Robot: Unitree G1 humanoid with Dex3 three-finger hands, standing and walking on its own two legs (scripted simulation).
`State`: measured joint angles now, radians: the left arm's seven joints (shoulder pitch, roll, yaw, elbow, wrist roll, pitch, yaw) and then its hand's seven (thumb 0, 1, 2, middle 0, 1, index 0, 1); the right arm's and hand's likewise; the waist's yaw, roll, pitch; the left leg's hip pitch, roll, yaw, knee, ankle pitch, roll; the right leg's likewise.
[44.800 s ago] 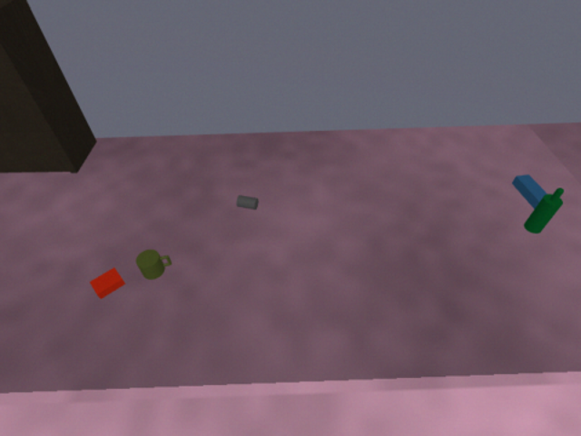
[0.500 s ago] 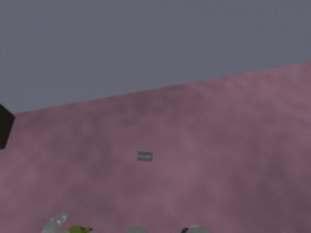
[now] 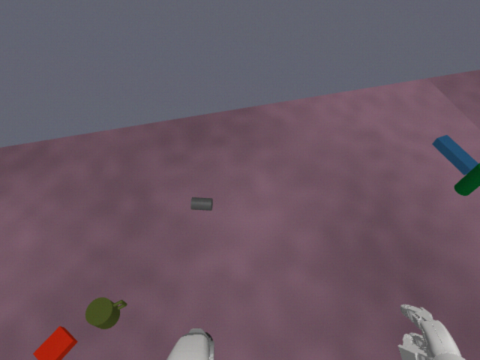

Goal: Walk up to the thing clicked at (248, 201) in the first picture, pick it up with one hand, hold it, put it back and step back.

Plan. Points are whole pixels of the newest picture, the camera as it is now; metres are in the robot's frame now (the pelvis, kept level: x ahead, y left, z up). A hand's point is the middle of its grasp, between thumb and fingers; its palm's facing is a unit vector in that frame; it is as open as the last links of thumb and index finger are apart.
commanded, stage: step back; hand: left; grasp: from above
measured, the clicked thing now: (201, 203) +0.79 +0.22 -0.72
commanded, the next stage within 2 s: stand in 1.60 s
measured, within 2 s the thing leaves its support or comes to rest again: neither
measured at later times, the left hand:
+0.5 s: hand out of the picture -0.06 +0.24 -0.14, palm faces +0.11 -0.93 -0.35, open 7.4 cm
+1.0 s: hand out of the picture -0.25 +0.23 -0.13, palm faces +0.13 -0.90 -0.42, open 7.4 cm
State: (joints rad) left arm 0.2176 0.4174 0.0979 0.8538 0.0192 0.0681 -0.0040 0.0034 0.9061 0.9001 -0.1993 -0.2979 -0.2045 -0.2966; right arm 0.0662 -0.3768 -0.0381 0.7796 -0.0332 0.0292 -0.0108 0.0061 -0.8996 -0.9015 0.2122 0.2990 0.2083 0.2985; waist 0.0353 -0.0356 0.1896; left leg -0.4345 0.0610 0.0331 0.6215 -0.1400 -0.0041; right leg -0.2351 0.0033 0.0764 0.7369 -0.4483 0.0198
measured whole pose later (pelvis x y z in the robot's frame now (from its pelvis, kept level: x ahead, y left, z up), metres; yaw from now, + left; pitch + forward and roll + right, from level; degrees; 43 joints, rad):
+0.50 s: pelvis -0.17 -0.03 +0.01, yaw +8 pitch -3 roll -1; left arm 0.09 0.38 0.08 0.78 0.02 0.10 0.01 0.00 0.91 0.90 -0.20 -0.30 -0.21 -0.30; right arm 0.22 -0.34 -0.02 0.89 -0.04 0.03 -0.02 0.01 -0.90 -0.90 0.21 0.30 0.21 0.30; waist -0.02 -0.04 0.18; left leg -0.27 -0.02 -0.04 0.64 -0.31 0.03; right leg -0.50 0.05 0.07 1.07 -0.51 -0.01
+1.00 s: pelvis -0.24 -0.05 +0.01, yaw +7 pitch -2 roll -1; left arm 0.30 0.38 0.08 0.97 0.04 -0.02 -0.02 0.00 0.90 0.90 -0.20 -0.30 -0.21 -0.30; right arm 0.25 -0.40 -0.07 0.97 -0.04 0.02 0.03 0.01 -0.91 -0.90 0.21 0.30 0.20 0.30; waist 0.03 0.04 0.06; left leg -0.32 0.01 -0.02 0.65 -0.38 -0.01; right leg -0.16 -0.03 -0.01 0.58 -0.39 0.02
